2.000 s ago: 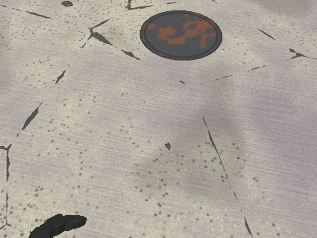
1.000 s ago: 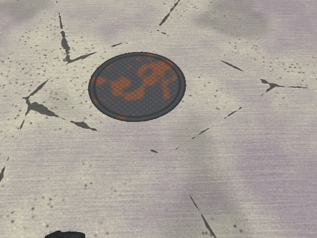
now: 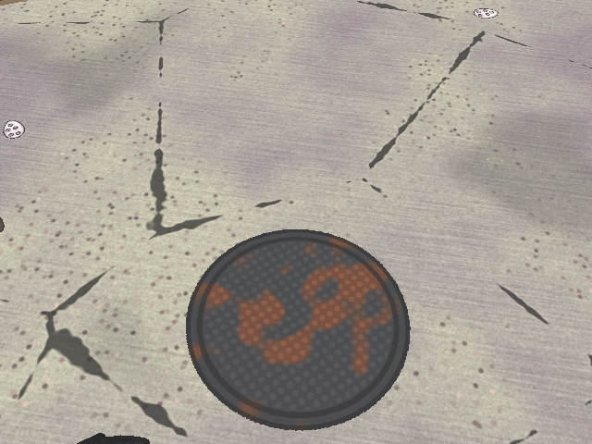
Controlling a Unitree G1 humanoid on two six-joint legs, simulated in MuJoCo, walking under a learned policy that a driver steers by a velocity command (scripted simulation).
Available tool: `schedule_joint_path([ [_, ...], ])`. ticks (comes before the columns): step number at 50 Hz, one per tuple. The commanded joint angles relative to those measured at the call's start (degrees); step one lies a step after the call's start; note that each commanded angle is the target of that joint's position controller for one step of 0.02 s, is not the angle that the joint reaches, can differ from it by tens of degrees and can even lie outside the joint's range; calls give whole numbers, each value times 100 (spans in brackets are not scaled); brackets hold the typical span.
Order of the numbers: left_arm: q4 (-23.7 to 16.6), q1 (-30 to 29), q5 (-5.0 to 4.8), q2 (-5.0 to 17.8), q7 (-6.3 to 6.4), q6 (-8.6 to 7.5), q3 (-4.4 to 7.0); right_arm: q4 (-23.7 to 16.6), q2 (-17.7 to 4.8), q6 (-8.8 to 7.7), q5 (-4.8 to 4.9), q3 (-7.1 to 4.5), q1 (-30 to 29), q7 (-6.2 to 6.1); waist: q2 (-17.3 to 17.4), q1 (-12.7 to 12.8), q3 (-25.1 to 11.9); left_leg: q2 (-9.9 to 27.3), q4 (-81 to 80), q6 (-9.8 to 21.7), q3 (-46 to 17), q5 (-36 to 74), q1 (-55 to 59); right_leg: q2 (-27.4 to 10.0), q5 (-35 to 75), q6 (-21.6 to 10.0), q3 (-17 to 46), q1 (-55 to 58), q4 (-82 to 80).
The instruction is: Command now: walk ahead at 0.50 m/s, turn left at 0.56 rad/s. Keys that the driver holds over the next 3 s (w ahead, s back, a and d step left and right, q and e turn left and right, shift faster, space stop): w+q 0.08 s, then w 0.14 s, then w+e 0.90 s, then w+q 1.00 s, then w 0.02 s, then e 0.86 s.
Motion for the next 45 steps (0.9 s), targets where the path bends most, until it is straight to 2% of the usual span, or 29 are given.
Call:
schedule_joint_path([
  [1,-633,-684,-42,511,9,-164,93,-265,-992,-35,-59,-240,288,-82,643,6,-48,1511,145,499,-1232,2966,145,326,-110,-107,-132,256,-488],
  [3,-476,-50,-62,697,54,-217,159,-393,-1100,-49,-74,-265,-98,-100,713,375,-193,1486,563,283,-1327,3339,-180,505,-533,-277,-119,1376,-905],
  [4,-283,599,-57,827,112,-264,223,-425,-1131,-80,-51,-265,-235,-66,587,693,-488,1278,1215,156,-1245,3630,-381,612,-566,-397,-177,2305,-1200],
  [5,-126,1380,26,1087,190,-339,314,-441,-960,-137,12,-210,-243,-10,189,1059,-1030,941,2375,9,-870,3201,-800,73,-711,-635,251,3484,-1411],
  [6,-135,2126,158,1521,287,-338,420,-615,-438,-190,144,-68,31,0,-616,1178,-1895,470,4006,-160,-202,1063,-1812,-1443,-1844,-1030,2011,4885,-1624],
  [7,-67,1911,89,1753,268,-226,508,-719,-476,-165,91,-56,495,3,-1669,758,-2054,-35,4948,-225,268,-1600,-3036,-2153,-2034,-1641,4356,5119,-2317],
  [8,-129,1524,17,1184,217,-178,432,-453,-736,-74,-80,-77,428,-40,-595,623,-1182,486,5401,-198,160,-1185,-3410,-1986,-2544,-1682,3934,4391,-2283],
  [9,-143,1275,-30,710,168,-190,325,-442,-688,-63,-137,-55,-11,19,36,673,-573,635,5262,-226,192,-722,-3331,-1623,-2293,-1579,3018,3691,-2375],
  [10,-88,1127,-5,529,144,-207,271,-498,-557,-58,-130,-29,-234,61,52,581,-234,780,4930,-258,234,-501,-3224,-1297,-1658,-1409,2280,3210,-2542],
  [12,127,1283,-28,528,133,-296,257,-545,-497,18,-217,-2,-380,140,-368,490,-112,867,4572,-348,302,-403,-2973,-886,-448,-1290,1488,2851,-2650],
  [14,314,1525,-120,608,72,-391,284,-595,-463,49,-247,22,-425,176,-429,400,-272,867,4345,-423,470,-324,-2943,-813,512,-1435,1243,2926,-2633],
  [16,412,1597,-181,661,48,-396,307,-737,-403,45,-271,80,-836,203,-383,391,-198,1064,3872,-555,771,-67,-3158,-741,667,-1561,1087,2922,-2782],
  [19,559,1811,-182,695,55,-322,346,-1020,-186,3,-214,237,-1714,237,-388,582,25,1136,2693,-740,1011,524,-2940,-486,471,-1521,815,2584,-2932],
  [22,683,2081,-162,865,36,-279,421,-1133,-243,-36,-137,282,-2133,211,-359,708,2,979,1936,-795,1135,847,-2411,-486,658,-1426,839,2516,-2779],
  [25,746,2170,-153,963,43,-240,468,-1189,-383,-104,-114,248,-2153,118,-341,641,-77,907,1509,-705,1071,739,-1900,-629,696,-1308,1135,2630,-2405],
  [26,745,2112,-160,998,56,-225,485,-1126,-420,-137,-121,224,-1917,81,-296,492,-124,862,1200,-659,1071,726,-1485,-598,626,-1231,1186,2572,-2158],
  [27,748,2102,-174,963,62,-224,481,-975,-531,-191,-156,170,-1478,22,-113,292,-291,826,851,-565,1049,718,-741,-399,759,-1115,1093,2386,-1615],
  [28,683,2053,-207,785,53,-252,440,-822,-839,-268,-254,63,-786,-60,311,-12,-734,1383,606,-376,462,381,276,-11,471,-965,809,1952,-497],
  [29,408,2067,-304,267,61,-276,321,-830,-1378,-282,-373,-54,-35,-136,1260,-276,-1520,2925,201,-48,-1205,-715,1582,577,-1310,-749,170,865,1202],
  [30,308,2309,-254,450,97,-199,373,-742,-1577,-160,-242,-145,-44,-143,1832,-62,-1488,3549,-406,408,-2837,-1410,1408,886,-2835,-749,-149,-140,2171],
  [31,472,2271,-124,676,110,-95,437,-825,-1038,-126,-180,-28,-422,-116,1040,136,-825,3312,-434,434,-2416,-1784,818,442,-2544,-819,133,-288,2657],
  [32,509,2047,-103,569,44,-65,435,-864,-633,-157,-137,70,-772,-87,724,252,-317,2972,-535,349,-1640,-1309,287,263,-2091,-794,150,-273,2641],
  [33,527,1966,-110,451,3,-30,430,-862,-433,-191,-139,121,-960,-74,749,373,-111,2706,-683,208,-955,-544,-72,133,-1809,-737,99,-105,2491],
  [34,511,1890,-50,445,-35,25,449,-812,-352,-236,-131,145,-972,-93,891,449,-24,2533,-753,133,-492,36,-247,49,-1655,-675,51,-19,2414],
  [35,528,1881,-12,394,-72,81,443,-765,-333,-282,-122,144,-955,-98,891,501,-20,2393,-784,96,-115,599,-314,44,-1479,-617,-1,48,2465],
  [38,329,1452,-11,288,-157,163,432,-586,-415,-394,-53,87,-691,-85,740,539,-71,2408,-832,177,497,1730,-161,4,-1012,-511,-55,-259,2466],
  [41,99,858,0,230,-235,191,397,-429,-414,-389,-60,63,-484,-86,691,469,54,2383,-891,222,1010,2102,-26,-48,-528,-421,-137,-630,2022],
  [43,-51,450,-13,152,-290,179,338,-353,-418,-376,-77,55,-448,-77,702,418,157,2264,-895,160,1394,2164,-104,-35,-79,-421,-291,-468,1330],
  [45,-209,31,-12,110,-345,164,281,-285,-521,-371,-79,22,-372,-85,713,332,253,2269,-904,108,1663,2209,-155,-11,194,-498,-504,-158,632],
])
